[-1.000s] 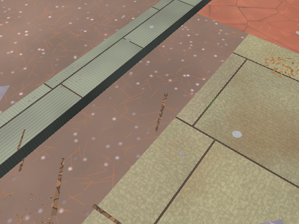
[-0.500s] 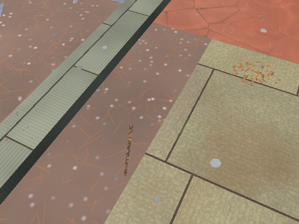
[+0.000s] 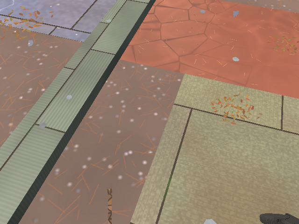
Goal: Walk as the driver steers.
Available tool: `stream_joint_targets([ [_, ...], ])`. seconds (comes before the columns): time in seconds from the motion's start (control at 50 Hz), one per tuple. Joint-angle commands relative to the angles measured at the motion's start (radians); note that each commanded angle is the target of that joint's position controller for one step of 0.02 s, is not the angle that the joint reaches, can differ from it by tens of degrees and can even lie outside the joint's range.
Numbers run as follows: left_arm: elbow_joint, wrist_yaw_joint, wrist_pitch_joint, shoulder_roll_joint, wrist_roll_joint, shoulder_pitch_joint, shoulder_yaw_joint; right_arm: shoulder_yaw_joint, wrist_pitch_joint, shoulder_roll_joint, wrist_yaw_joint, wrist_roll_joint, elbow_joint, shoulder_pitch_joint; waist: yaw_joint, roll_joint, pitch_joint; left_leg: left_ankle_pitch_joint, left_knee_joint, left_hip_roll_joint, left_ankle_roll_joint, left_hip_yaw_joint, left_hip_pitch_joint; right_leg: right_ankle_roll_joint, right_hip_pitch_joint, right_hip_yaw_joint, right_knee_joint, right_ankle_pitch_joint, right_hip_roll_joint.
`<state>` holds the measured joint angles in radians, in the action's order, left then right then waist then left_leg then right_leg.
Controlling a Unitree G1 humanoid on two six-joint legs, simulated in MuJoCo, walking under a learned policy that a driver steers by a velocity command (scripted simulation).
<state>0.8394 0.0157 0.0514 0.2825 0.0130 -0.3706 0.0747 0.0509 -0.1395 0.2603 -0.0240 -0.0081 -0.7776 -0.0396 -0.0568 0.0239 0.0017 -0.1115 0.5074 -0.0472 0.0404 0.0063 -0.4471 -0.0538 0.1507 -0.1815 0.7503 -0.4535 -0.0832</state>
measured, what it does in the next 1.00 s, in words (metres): walks ahead, turning left: right foot, then left foot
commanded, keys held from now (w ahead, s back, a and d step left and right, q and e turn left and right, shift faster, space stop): w+q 1.00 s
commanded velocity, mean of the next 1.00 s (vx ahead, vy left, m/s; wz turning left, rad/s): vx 0.50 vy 0.00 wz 0.44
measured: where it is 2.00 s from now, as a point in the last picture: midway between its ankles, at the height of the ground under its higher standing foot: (79, 139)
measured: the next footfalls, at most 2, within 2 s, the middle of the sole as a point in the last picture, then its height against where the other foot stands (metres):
right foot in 0.42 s outside the picture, level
left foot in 0.92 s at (106, 205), level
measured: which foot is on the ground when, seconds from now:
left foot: down 0.00-0.42, up 0.44-0.90, down 0.92-1.00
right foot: up 0.00-0.40, down 0.42-0.92, up 0.94-1.00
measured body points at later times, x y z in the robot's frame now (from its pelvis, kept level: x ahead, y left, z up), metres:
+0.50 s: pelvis +0.26 -0.01 +0.01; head +0.28 -0.01 +0.46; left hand +0.42 +0.27 -0.06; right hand +0.34 -0.28 -0.12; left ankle +0.12 +0.09 -0.66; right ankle +0.34 -0.11 -0.73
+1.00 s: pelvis +0.48 +0.12 -0.01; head +0.51 +0.16 +0.44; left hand +0.37 +0.39 -0.14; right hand +0.78 +0.00 -0.09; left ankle +0.51 +0.23 -0.73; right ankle +0.40 -0.08 -0.63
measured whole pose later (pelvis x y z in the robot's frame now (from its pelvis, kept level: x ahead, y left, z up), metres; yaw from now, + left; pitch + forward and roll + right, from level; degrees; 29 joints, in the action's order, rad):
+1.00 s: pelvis +0.48 +0.12 -0.01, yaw +32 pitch +2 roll -1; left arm 0.81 -0.01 0.05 0.30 -0.03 -0.30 0.06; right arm 0.06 -0.02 0.30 -0.03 -0.04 -0.64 -0.13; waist -0.04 0.01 -0.07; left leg -0.20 0.65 -0.06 0.09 -0.03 -0.48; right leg 0.03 0.26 0.05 1.15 -0.47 0.08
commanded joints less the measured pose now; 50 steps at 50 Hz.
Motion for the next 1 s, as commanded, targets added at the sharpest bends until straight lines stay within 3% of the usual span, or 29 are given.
stream_joint_targets([
  [0.02, -0.089, -0.009, 0.043, 0.121, 0.014, -0.031, 0.006, 0.051, 0.010, 0.166, -0.008, 0.035, -0.028, -0.307, 0.131, -0.215, 0.171, -0.333, -0.224, 0.393, 0.270, 0.727, 0.708, 0.012, 0.634, 0.016, 0.536, -0.063, 0.062],
  [0.04, -0.110, -0.010, 0.050, 0.125, 0.009, 0.068, 0.005, 0.041, 0.021, 0.139, -0.008, 0.026, -0.003, -0.242, 0.128, -0.117, 0.078, -0.294, -0.238, 0.348, 0.235, 0.607, 0.579, 0.008, 0.637, 0.049, 0.521, 0.019, 0.101],
  [0.06, -0.129, -0.009, 0.057, 0.115, -0.009, 0.127, 0.006, 0.034, 0.028, 0.126, -0.010, 0.018, 0.006, -0.203, 0.110, -0.064, 0.005, -0.188, -0.262, 0.306, 0.225, 0.521, 0.456, 0.010, 0.623, 0.074, 0.452, 0.072, 0.126],
  [0.08, -0.136, -0.008, 0.060, 0.108, -0.023, 0.133, 0.010, 0.028, 0.029, 0.115, -0.008, 0.011, 0.013, -0.189, 0.085, -0.067, -0.003, -0.082, -0.275, 0.275, 0.213, 0.470, 0.391, 0.014, 0.573, 0.076, 0.380, 0.113, 0.153],
  [0.12, -0.144, -0.008, 0.060, 0.076, -0.029, 0.121, 0.007, 0.026, 0.035, 0.115, -0.004, 0.012, 0.011, -0.197, 0.060, -0.108, 0.019, 0.050, -0.293, 0.228, 0.212, 0.399, 0.331, 0.034, 0.495, 0.099, 0.267, 0.127, 0.159],
  [0.2, -0.183, -0.007, 0.057, 0.031, -0.027, 0.239, -0.013, 0.046, 0.045, 0.173, 0.021, 0.029, 0.001, -0.244, 0.082, -0.111, 0.013, 0.121, -0.313, 0.190, 0.203, 0.303, 0.239, 0.077, 0.415, 0.135, -0.005, 0.289, 0.128],
  [0.26, -0.206, -0.017, 0.063, 0.032, -0.013, 0.331, -0.017, 0.048, 0.059, 0.176, 0.031, 0.035, -0.009, -0.299, 0.115, -0.119, 0.004, 0.086, -0.300, 0.171, 0.177, 0.288, 0.202, 0.092, 0.329, 0.133, -0.153, 0.451, 0.090],
  [0.32, -0.233, -0.025, 0.072, 0.056, -0.003, 0.396, -0.011, 0.047, 0.073, 0.171, 0.036, 0.040, -0.015, -0.349, 0.127, -0.122, -0.001, 0.018, -0.249, 0.184, 0.162, 0.345, 0.235, 0.090, 0.279, 0.114, -0.240, 0.451, 0.067],
  [0.36, -0.237, -0.027, 0.080, 0.080, 0.001, 0.387, -0.001, 0.050, 0.081, 0.178, 0.040, 0.038, -0.010, -0.349, 0.104, -0.139, 0.001, -0.012, -0.202, 0.195, 0.144, 0.397, 0.256, 0.075, 0.215, 0.109, -0.289, 0.405, 0.065],
  [0.4, -0.207, -0.019, 0.086, 0.114, -0.005, 0.268, 0.019, 0.042, 0.084, 0.148, 0.041, 0.034, 0.005, -0.328, 0.034, -0.141, 0.045, 0.005, -0.086, 0.145, 0.102, 0.389, 0.219, 0.033, 0.025, 0.112, -0.348, 0.382, 0.092],
  [0.42, -0.190, -0.010, 0.088, 0.163, -0.020, 0.127, 0.034, 0.026, 0.079, 0.100, 0.038, 0.024, 0.028, -0.301, -0.037, -0.082, 0.147, -0.033, 0.130, 0.094, 0.066, 0.322, 0.119, -0.025, -0.189, 0.005, -0.327, 0.351, 0.221],
  [0.44, -0.172, -0.003, 0.073, 0.248, -0.033, 0.010, 0.056, 0.005, 0.066, 0.030, 0.041, 0.033, 0.055, -0.384, -0.036, 0.158, 0.278, -0.297, 0.444, -0.030, 0.004, 0.166, -0.167, -0.148, -0.498, -0.315, -0.360, 0.240, 0.437],
  [0.46, -0.147, -0.012, 0.061, 0.221, -0.018, -0.024, 0.054, 0.009, 0.060, 0.083, 0.041, 0.048, 0.070, -0.424, -0.021, 0.295, 0.283, -0.492, 0.645, 0.015, -0.009, 0.134, -0.345, -0.217, -0.504, -0.581, -0.428, 0.048, 0.543],
  [0.48, -0.158, -0.013, 0.061, 0.141, -0.011, 0.023, 0.033, 0.029, 0.066, 0.153, 0.040, 0.051, 0.059, -0.372, -0.028, 0.168, 0.153, -0.412, 0.731, 0.067, -0.016, 0.155, -0.392, -0.189, -0.395, -0.481, -0.450, 0.004, 0.496],
  [0.5, -0.162, -0.014, 0.057, 0.104, -0.014, 0.069, 0.020, 0.034, 0.074, 0.159, 0.038, 0.043, 0.064, -0.313, -0.019, 0.095, 0.071, -0.334, 0.741, 0.096, -0.022, 0.130, -0.376, -0.153, -0.283, -0.324, -0.464, 0.088, 0.442],
  [0.52, -0.159, -0.018, 0.055, 0.082, -0.020, 0.120, 0.012, 0.035, 0.079, 0.145, 0.036, 0.035, 0.071, -0.285, 0.005, 0.064, 0.022, -0.277, 0.709, 0.119, -0.026, 0.119, -0.348, -0.137, -0.187, -0.227, -0.496, 0.176, 0.397],
  [0.56, -0.149, -0.022, 0.058, 0.065, -0.026, 0.168, 0.006, 0.037, 0.095, 0.112, 0.026, 0.035, 0.085, -0.267, 0.043, 0.093, -0.025, -0.216, 0.659, 0.160, -0.029, 0.107, -0.286, -0.123, -0.062, -0.085, -0.551, 0.306, 0.350],
  [0.6, -0.134, -0.023, 0.067, 0.084, -0.022, 0.169, 0.016, 0.031, 0.104, 0.083, 0.019, 0.033, 0.107, -0.247, 0.052, 0.083, -0.024, -0.159, 0.624, 0.168, -0.042, 0.092, -0.278, -0.139, -0.033, 0.001, -0.586, 0.410, 0.343],
  [0.66, -0.110, -0.019, 0.069, 0.119, -0.020, 0.159, 0.028, 0.024, 0.105, 0.072, 0.010, 0.028, 0.139, -0.191, 0.047, 0.047, -0.024, -0.037, 0.492, 0.175, -0.055, 0.084, -0.290, -0.145, -0.049, 0.109, -0.602, 0.518, 0.342],
  [0.74, -0.086, -0.013, 0.057, 0.155, -0.012, 0.131, 0.035, 0.012, 0.096, 0.060, -0.016, 0.029, 0.178, -0.067, 0.003, 0.031, -0.046, 0.133, 0.265, 0.154, -0.037, 0.025, -0.224, -0.112, -0.068, 0.236, -0.600, 0.536, 0.324],
  [0.82, -0.056, -0.012, 0.038, 0.198, 0.009, 0.084, 0.047, 0.015, 0.100, 0.081, -0.034, 0.032, 0.233, 0.025, -0.014, 0.032, -0.073, 0.059, 0.158, 0.132, 0.004, -0.020, -0.216, -0.082, -0.174, 0.285, -0.558, 0.585, 0.364],
  [0.86, -0.054, -0.008, 0.024, 0.227, 0.016, 0.084, 0.056, 0.028, 0.105, 0.107, -0.037, 0.026, 0.247, 0.004, 0.017, 0.055, -0.041, -0.047, 0.132, 0.081, 0.043, -0.073, -0.130, -0.060, -0.215, 0.325, -0.448, 0.854, 0.369],
  [0.88, -0.055, -0.004, 0.016, 0.242, 0.019, 0.085, 0.059, 0.044, 0.108, 0.134, -0.035, 0.024, 0.236, -0.062, 0.061, 0.066, 0.008, -0.085, 0.119, 0.037, 0.066, -0.106, -0.022, -0.046, -0.216, 0.350, -0.330, 1.021, 0.359],
  [0.9, -0.029, -0.010, 0.008, 0.190, -0.054, 0.020, 0.030, 0.040, 0.117, 0.129, -0.026, -0.087, 0.168, -0.219, 0.111, 0.060, 0.072, -0.134, 0.036, -0.045, 0.094, -0.148, 0.165, -0.015, -0.182, 0.416, -0.090, 1.031, 0.321],
  [0.92, -0.039, -0.010, 0.008, 0.154, -0.063, -0.024, 0.018, 0.066, 0.115, 0.181, -0.013, -0.100, 0.122, -0.389, 0.176, -0.009, 0.186, -0.143, 0.048, 0.005, 0.133, -0.041, 0.458, 0.014, 0.022, 0.418, 0.206, 0.803, 0.300],
  [0.94, -0.122, -0.032, 0.010, 0.031, -0.060, -0.074, -0.014, 0.099, 0.117, 0.343, -0.005, -0.067, 0.145, -0.369, 0.103, -0.318, 0.299, -0.147, -0.028, 0.346, 0.275, 0.518, 0.760, 0.078, 0.448, 0.393, 0.557, -0.099, 0.137],
  [0.96, -0.143, -0.035, 0.014, 0.128, -0.066, 0.043, 0.005, 0.103, 0.125, 0.335, 0.000, -0.021, 0.173, -0.413, 0.193, -0.162, 0.379, -0.071, -0.173, 0.390, 0.325, 0.782, 0.759, 0.085, 0.537, 0.180, 0.663, -0.125, 0.082],
  [0.98, -0.173, -0.039, 0.016, 0.133, -0.047, 0.134, 0.006, 0.095, 0.128, 0.311, 0.005, -0.019, 0.142, -0.371, 0.169, -0.106, 0.238, -0.043, -0.177, 0.357, 0.299, 0.612, 0.690, 0.068, 0.611, 0.142, 0.657, -0.020, 0.137],
  [1.0, -0.166, -0.036, 0.023, 0.116, -0.044, 0.133, -0.009, 0.078, 0.126, 0.246, 0.009, -0.012, 0.129, -0.328, 0.132, -0.070, 0.122, 0.030, -0.181, 0.321, 0.269, 0.503, 0.546, 0.062, 0.586, 0.150, 0.554, 0.067, 0.180],
])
